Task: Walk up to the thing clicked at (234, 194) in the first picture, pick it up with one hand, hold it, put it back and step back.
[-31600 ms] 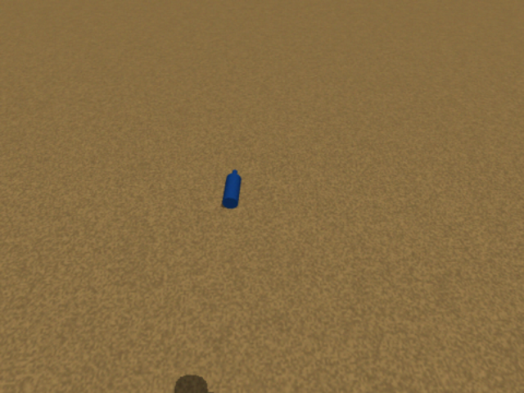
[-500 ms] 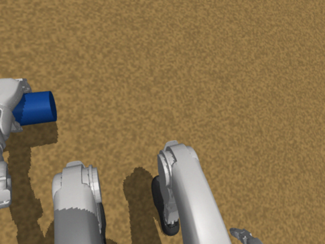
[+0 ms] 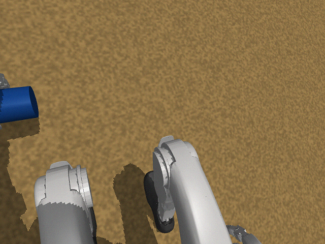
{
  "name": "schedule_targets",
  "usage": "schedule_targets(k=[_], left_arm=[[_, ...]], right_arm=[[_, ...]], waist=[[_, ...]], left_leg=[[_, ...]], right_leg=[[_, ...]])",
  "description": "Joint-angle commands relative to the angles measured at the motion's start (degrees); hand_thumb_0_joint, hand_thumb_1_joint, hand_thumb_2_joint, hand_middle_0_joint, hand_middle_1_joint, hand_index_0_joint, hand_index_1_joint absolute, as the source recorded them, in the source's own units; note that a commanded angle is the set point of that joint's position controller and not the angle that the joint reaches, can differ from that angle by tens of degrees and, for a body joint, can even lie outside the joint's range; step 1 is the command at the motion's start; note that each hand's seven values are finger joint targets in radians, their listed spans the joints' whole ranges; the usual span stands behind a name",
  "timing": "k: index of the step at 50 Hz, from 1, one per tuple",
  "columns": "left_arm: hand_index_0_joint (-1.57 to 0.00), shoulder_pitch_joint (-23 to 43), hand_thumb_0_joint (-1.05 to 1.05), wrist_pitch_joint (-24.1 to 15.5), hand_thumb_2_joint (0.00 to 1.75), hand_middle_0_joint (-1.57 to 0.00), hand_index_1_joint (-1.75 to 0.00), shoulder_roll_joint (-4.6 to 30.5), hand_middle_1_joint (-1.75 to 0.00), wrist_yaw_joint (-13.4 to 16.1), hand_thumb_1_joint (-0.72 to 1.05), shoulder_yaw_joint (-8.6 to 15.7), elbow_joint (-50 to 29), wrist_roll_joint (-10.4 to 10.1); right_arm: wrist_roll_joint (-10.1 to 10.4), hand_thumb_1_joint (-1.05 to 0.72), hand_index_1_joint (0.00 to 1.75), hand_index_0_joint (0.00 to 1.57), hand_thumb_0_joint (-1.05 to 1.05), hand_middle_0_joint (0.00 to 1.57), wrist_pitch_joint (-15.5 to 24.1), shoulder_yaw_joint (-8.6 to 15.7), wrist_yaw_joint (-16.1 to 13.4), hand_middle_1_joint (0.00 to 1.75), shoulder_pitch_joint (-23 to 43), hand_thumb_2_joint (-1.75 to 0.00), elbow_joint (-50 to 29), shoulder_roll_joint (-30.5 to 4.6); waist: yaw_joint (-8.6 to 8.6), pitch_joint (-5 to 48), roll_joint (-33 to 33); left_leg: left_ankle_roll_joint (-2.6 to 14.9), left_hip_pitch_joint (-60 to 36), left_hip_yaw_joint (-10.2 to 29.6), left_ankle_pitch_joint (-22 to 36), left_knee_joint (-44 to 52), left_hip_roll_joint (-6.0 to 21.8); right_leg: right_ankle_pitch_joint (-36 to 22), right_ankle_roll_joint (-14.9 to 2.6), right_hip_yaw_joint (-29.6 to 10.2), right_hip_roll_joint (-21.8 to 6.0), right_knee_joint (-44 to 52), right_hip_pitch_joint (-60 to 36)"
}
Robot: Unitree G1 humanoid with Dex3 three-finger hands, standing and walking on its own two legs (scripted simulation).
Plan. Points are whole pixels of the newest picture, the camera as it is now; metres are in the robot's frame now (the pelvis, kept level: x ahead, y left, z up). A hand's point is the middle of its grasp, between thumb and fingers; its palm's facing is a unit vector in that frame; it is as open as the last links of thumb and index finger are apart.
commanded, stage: lower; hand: left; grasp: from above
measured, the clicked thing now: out of the picture +0.47 +0.33 -0.22
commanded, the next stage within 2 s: rest in 0.06 s
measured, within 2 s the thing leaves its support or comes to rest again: rests again in 1.52 s
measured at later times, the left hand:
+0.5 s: hand out of the picture +0.47 +0.29 -0.24, palm faces -0.48 -0.08 -0.87, open 10.6 cm
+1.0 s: hand (2, 109) +0.48 +0.29 -0.27, palm faces -0.47 -0.09 -0.88, open 10.5 cm
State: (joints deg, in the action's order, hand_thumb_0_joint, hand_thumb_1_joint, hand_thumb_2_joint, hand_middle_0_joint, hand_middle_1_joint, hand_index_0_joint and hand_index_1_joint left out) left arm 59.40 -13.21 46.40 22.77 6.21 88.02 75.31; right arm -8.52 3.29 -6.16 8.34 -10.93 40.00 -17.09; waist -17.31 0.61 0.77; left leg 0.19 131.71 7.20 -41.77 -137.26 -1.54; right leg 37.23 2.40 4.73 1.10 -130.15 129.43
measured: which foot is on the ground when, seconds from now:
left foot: down 0.00-1.00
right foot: down 0.00-1.00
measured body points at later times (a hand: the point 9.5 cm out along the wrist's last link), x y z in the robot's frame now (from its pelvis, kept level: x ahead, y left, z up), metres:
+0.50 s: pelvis +0.00 +0.00 -0.02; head +0.28 +0.08 +0.32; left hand +0.49 +0.29 -0.19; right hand +0.02 -0.27 -0.10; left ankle +0.06 +0.12 -0.31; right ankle +0.11 -0.12 -0.31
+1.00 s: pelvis +0.00 +0.01 -0.03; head +0.28 +0.10 +0.30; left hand +0.50 +0.29 -0.22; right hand +0.02 -0.26 -0.09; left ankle +0.06 +0.12 -0.31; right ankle +0.11 -0.12 -0.31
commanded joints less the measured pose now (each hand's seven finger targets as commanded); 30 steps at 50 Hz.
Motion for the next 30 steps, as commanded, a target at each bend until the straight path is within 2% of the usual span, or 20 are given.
schedule_targets(k=[1,3,4,6,8,10,13,15,18,19,20,22,24,27,28,29,30], left_arm=[[-1.09,20.5,0.0,-0.2,0.83,-1.09,-0.67,16.1,-0.67,4.2,0.72,1.5,-9.6,-0.5],[-1.1,20.6,0.0,-0.3,0.83,-1.11,-0.66,17.7,-0.65,5.0,0.74,2.7,-10.0,-0.2],[-1.1,20.3,0.0,-0.1,0.84,-1.1,-0.66,17.1,-0.65,5.3,0.74,2.5,-9.3,0.0],[-1.1,20.6,0.0,0.0,0.84,-1.11,-0.67,16.5,-0.67,5.8,0.75,2.5,-9.2,0.3],[-1.11,21.0,0.0,0.4,0.84,-1.12,-0.67,16.5,-0.67,6.1,0.76,2.1,-8.4,0.2],[-1.06,20.8,0.0,0.4,0.84,-1.07,-0.62,17.7,-0.61,6.7,0.69,2.9,-8.7,0.1],[-1.05,20.5,0.0,0.7,0.83,-1.06,-0.64,16.6,-0.63,6.8,0.69,2.2,-6.2,0.2],[-1.05,21.7,0.0,0.5,0.8,-1.06,-0.62,17.8,-0.62,6.8,0.69,1.7,-6.3,-0.1],[-1.06,19.4,0.0,0.4,0.78,-1.06,-0.62,20.3,-0.62,7.3,0.69,2.9,-5.4,-0.5],[-1.06,19.1,0.0,0.4,0.79,-1.06,-0.62,20.8,-0.62,7.6,0.7,3.6,-5.3,-0.3],[-1.07,18.8,0.0,0.2,0.76,-1.06,-0.61,20.7,-0.62,7.7,0.71,3.1,-5.7,-0.4],[-1.08,19.4,0.0,0.3,0.8,-1.08,-0.63,20.2,-0.63,8.0,0.72,3.1,-5.2,0.1],[-1.08,19.8,0.0,-0.1,0.79,-1.08,-0.62,21.2,-0.62,8.4,0.73,3.1,-5.3,0.0],[-1.09,19.6,0.0,0.2,0.78,-1.09,-0.61,20.0,-0.61,8.6,0.74,1.9,-3.1,0.3],[-1.08,20.5,0.0,0.0,0.79,-1.09,-0.61,21.6,-0.61,8.9,0.74,2.9,-4.2,0.5],[-1.09,19.3,0.0,0.0,0.79,-1.09,-0.61,22.4,-0.61,9.2,0.74,3.1,-4.9,0.4],[-1.09,19.3,0.0,0.1,0.76,-1.08,-0.6,22.4,-0.6,9.6,0.73,3.1,-4.7,-0.1]], right_arm=[[0.0,-0.91,0.3,0.2,0.0,0.2,0.3,4.8,-0.6,0.3,-13.2,-0.9,0.3,-14.8],[-0.3,-0.9,0.3,0.2,0.0,0.2,0.4,4.7,-0.5,0.3,-13.3,-0.9,0.0,-15.4],[-0.4,-0.9,0.3,0.2,0.0,0.2,0.5,4.7,-0.4,0.3,-13.0,-0.9,0.1,-15.5],[-0.7,-0.9,0.3,0.2,0.0,0.2,0.6,4.7,-0.3,0.3,-13.3,-0.9,0.0,-15.7],[-0.9,-0.9,0.3,0.2,0.0,0.2,0.9,4.5,-0.2,0.3,-13.0,-0.9,-0.1,-15.9],[-0.9,-0.89,0.3,0.2,0.0,0.2,1.0,4.3,-0.1,0.3,-13.0,-0.89,0.0,-16.2],[-1.3,-0.89,0.3,0.2,0.0,0.2,1.6,3.7,0.2,0.3,-13.8,-0.89,-0.2,-16.6],[-1.3,-0.89,0.3,0.2,0.0,0.2,2.0,3.1,0.3,0.3,-12.9,-0.89,-0.2,-16.5],[-1.2,-0.89,0.3,0.2,0.0,0.2,2.3,2.5,0.5,0.3,-12.6,-0.89,-0.6,-16.7],[-1.5,-0.89,0.3,0.2,0.0,0.2,2.4,2.4,0.4,0.3,-12.8,-0.89,-0.9,-17.2],[-1.5,-0.89,0.3,0.2,0.0,0.2,2.5,2.3,0.5,0.3,-12.6,-0.9,-0.9,-17.1],[-1.6,-0.89,0.3,0.2,0.0,0.2,2.6,2.0,0.7,0.3,-12.9,-0.89,-0.5,-17.1],[-1.6,-0.89,0.3,0.2,0.0,0.2,2.6,1.7,0.7,0.3,-12.1,-0.89,-1.0,-17.6],[-1.9,-0.9,0.3,0.2,0.0,0.2,3.0,1.0,1.1,0.3,-12.1,-0.9,-0.3,-17.7],[-2.0,-0.89,0.3,0.2,0.0,0.2,3.2,1.1,1.0,0.3,-12.3,-0.9,-0.8,-18.8],[-1.9,-0.89,0.3,0.2,0.0,0.2,3.2,0.8,1.0,0.3,-11.8,-0.89,-1.0,-18.2],[-1.7,-0.9,0.3,0.2,0.0,0.2,3.3,0.9,1.0,0.3,-11.0,-0.9,-1.0,-18.3]], waist=[[-0.82,41.5,-22.5],[-0.81,41.7,-24.0],[-0.81,41.2,-24.7],[-1.9,40.4,-24.9],[-2.08,39.5,-25.1],[-1.85,39.9,-25.1],[-3.43,37.8,-23.3],[-3.28,38.4,-23.7],[-2.34,39.4,-21.8],[-2.62,38.9,-22.6],[-2.21,38.9,-23.5],[-3.21,38.8,-23.5],[-3.17,39.7,-24.3],[-4.18,35.8,-22.9],[-4.77,35.4,-23.4],[-3.13,37.8,-24.9],[-2.83,38.0,-26.1]], left_leg=[[0.7,-31.4,-3.6,16.0,14.1,0.1],[0.34,-32.2,-3.1,16.5,14.2,0.2],[0.21,-32.8,-3.0,16.4,14.3,0.2],[0.13,-33.2,-2.7,16.6,13.9,0.3],[0.24,-32.4,-2.8,15.8,13.2,0.3],[0.32,-31.6,-2.9,16.0,13.0,0.3],[0.55,-29.8,-2.8,16.3,11.4,0.3],[0.9,-28.6,-3.2,16.0,10.4,0.4],[1.18,-27.0,-3.4,16.1,10.1,0.4],[0.94,-26.9,-3.5,16.8,9.9,0.4],[0.78,-27.1,-3.4,17.2,9.9,0.6],[0.61,-28.8,-2.9,18.0,9.7,0.6],[0.59,-28.2,-2.5,17.9,9.7,0.7],[0.8,-27.1,-2.4,16.9,8.5,0.9],[0.65,-27.0,-2.2,17.0,8.3,0.8],[0.53,-28.7,-2.2,17.6,9.4,0.9],[0.23,-29.5,-2.0,17.8,9.7,1.0]], right_leg=[[-14.2,-4.59,4.7,1.1,9.7,-20.1],[-14.3,-4.67,5.1,0.9,8.8,-19.2],[-14.1,-4.77,5.2,0.9,8.5,-18.0],[-14.1,-4.57,5.6,0.7,8.2,-17.1],[-13.8,-4.75,5.6,0.8,8.0,-16.4],[-14.2,-4.49,5.6,0.8,7.9,-17.6],[-14.3,-4.41,6.0,0.9,7.8,-17.6],[-14.8,-4.45,5.8,1.4,7.8,-19.3],[-15.2,-4.22,5.8,1.7,8.0,-22.4],[-15.5,-4.33,6.0,1.6,8.0,-22.5],[-15.7,-4.56,6.1,1.8,7.5,-22.6],[-16.2,-4.43,6.6,1.8,7.1,-21.6],[-16.3,-4.62,6.8,2.1,6.8,-22.1],[-15.6,-4.51,7.1,2.2,6.7,-20.3],[-15.5,-4.68,7.4,2.1,6.9,-20.1],[-16.0,-4.57,7.1,2.2,6.8,-21.7],[-16.0,-4.82,7.3,2.2,6.3,-20.8]])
